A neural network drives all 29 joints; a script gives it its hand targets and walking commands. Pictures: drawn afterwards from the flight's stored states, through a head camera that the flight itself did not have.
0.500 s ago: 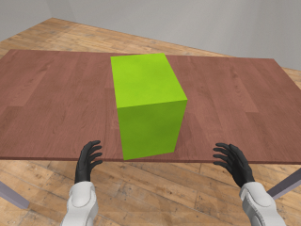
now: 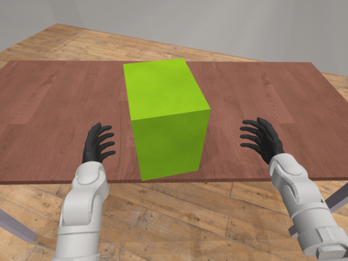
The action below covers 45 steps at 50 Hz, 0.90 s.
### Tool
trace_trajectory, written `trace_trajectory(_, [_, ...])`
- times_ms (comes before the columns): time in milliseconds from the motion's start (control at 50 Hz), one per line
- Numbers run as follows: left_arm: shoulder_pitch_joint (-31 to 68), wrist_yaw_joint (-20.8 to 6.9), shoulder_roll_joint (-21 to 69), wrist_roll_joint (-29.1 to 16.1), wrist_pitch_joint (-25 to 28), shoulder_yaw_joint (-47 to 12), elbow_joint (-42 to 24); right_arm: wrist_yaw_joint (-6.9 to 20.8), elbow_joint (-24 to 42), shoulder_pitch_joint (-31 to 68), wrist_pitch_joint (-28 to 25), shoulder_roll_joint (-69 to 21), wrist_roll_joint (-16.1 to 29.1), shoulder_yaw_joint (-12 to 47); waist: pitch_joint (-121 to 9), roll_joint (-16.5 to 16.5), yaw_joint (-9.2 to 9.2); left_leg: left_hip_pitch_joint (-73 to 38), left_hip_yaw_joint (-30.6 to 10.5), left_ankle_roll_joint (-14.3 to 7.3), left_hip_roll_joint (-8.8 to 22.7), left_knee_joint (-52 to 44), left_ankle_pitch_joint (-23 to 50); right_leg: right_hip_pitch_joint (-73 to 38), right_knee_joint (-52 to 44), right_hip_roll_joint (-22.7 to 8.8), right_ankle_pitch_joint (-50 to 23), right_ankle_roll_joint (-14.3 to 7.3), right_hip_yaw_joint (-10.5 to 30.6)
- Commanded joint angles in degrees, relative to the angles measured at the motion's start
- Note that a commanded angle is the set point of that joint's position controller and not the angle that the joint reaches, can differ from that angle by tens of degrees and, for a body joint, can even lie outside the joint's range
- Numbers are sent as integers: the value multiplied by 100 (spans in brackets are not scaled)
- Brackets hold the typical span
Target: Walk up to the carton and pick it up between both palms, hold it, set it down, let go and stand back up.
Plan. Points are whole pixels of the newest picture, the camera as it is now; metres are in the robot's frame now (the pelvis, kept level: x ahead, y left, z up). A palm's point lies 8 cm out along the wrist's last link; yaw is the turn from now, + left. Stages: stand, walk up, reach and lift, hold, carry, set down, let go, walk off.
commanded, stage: reach and lift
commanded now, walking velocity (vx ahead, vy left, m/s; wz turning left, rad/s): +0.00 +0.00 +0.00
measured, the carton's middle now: (162, 119) +0.49 +0.05 +0.05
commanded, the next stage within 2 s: none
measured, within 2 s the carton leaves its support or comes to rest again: neither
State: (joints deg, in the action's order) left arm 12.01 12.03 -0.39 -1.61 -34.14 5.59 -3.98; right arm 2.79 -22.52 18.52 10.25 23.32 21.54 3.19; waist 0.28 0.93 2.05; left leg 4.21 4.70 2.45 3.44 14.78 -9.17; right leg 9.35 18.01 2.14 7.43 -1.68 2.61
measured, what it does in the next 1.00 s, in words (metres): stands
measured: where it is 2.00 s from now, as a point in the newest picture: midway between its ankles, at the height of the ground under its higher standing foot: outside the picture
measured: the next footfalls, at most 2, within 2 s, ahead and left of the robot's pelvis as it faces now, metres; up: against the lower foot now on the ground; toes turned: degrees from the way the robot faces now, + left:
none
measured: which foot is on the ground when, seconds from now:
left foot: down 0.00-1.00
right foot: down 0.00-1.00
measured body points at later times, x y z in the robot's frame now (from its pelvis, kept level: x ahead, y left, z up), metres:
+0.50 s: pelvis +0.01 +0.00 +0.00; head +0.01 +0.00 +0.45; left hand +0.37 +0.21 +0.14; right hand +0.43 -0.20 +0.14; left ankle -0.02 +0.14 -0.75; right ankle +0.02 -0.10 -0.75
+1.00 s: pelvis +0.01 +0.00 +0.00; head +0.03 +0.00 +0.45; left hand +0.42 +0.21 +0.19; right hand +0.49 -0.18 +0.20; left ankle -0.02 +0.14 -0.75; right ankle +0.02 -0.10 -0.75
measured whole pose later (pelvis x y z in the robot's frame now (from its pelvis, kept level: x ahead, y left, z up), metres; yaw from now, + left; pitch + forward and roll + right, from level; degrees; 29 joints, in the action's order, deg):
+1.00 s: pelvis +0.01 +0.00 +0.00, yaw +2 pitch +6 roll +0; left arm 48.5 11.8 -8.3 -5.6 -39.2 9.0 22.4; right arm 4.1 -54.9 60.2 17.1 29.7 27.6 9.0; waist -4.6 -0.9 5.1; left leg 14.3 1.3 2.6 3.5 19.1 -10.7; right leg 16.5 17.5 2.6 6.8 -1.6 1.2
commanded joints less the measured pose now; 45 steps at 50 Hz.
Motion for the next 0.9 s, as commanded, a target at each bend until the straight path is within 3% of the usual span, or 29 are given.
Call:
trace_trajectory(0, [1814,-18,-219,46,-116,123,-797,-20,538,2129,6,1010,44,-433,-1555,311,2,-574,-201,-308,-264,-10,496,-239,-171,81,-899,25,54])
trace_trajectory(100, [2348,-15,-379,83,-270,221,-846,-7,249,2681,90,1124,166,-381,-1825,123,-28,-515,-234,-251,-296,138,790,-328,-104,101,-1178,50,25])
trace_trajectory(180, [2575,-98,-542,80,-323,457,-555,-58,265,3166,158,1155,275,-194,-1971,453,79,-225,-199,-332,-366,153,858,-690,-10,72,-1718,220,137])
trace_trajectory(240, [2794,-120,-610,34,-337,452,-502,-60,162,3404,196,1181,300,-175,-2046,454,92,-158,-197,-324,-368,133,839,-771,13,93,-1777,242,113])
trace_trajectory(320, [3164,-122,-658,50,-391,452,-379,-27,-266,3697,301,1246,347,-149,-2146,234,76,-230,-219,-247,-353,190,1020,-674,8,123,-1839,202,64])
trace_trajectory(400, [3484,-138,-790,-70,-453,437,-255,-51,-337,4128,339,1323,379,-170,-2371,239,36,-130,-235,-211,-359,238,1083,-796,57,124,-2097,257,39])
trace_trajectory(440, [3790,-122,-897,-153,-463,409,-296,-67,-311,4467,331,1425,347,-268,-2625,213,16,-139,-234,-183,-345,269,1088,-748,91,152,-2070,261,-18])
trace_trajectory(500, [4032,-83,-901,-140,-503,370,67,-15,-785,4638,373,1475,362,-210,-2591,44,61,-161,-282,-129,-326,333,1143,-585,79,168,-1855,210,-65])
trace_trajectory(540, [4284,-38,-941,-195,-484,374,278,54,-1025,4890,416,1444,368,-120,-2536,201,127,-128,-272,-159,-290,306,1056,-457,34,194,-1571,202,-100])
trace_trajectory(600, [4545,-2,-934,-211,-479,365,481,129,-1360,5189,426,1549,475,-37,-2738,106,171,-161,-290,-87,-278,382,1358,-570,67,216,-1948,190,-95])
trace_trajectory(680, [4731,-73,-1049,-138,-502,476,877,76,-1700,5470,445,1597,483,70,-2750,287,142,-28,-300,-91,-297,406,1611,-876,181,223,-2671,312,-100])
trace_trajectory(760, [5158,-76,-1128,-204,-444,395,1304,117,-2109,5854,448,1549,545,174,-2737,239,216,208,-288,-95,-314,371,1353,-865,137,194,-2364,313,-84])
trace_trajectory(840, [5764,0,-1354,-284,-334,435,1020,113,-1921,6378,380,1650,670,181,-3424,32,291,233,-293,-6,-324,552,1897,-1148,336,189,-3098,360,-112])
trace_trajectory(860, [5840,-15,-1357,-314,-338,391,1148,95,-2009,6485,401,1648,644,155,-3399,71,221,288,-298,1,-326,554,1830,-1159,364,173,-3262,396,-120])
trace_trajectory(880, [5839,-32,-1364,-300,-329,420,1365,89,-2164,6504,422,1646,632,202,-3312,122,261,376,-303,-27,-327,516,1700,-1150,349,164,-3194,398,-105])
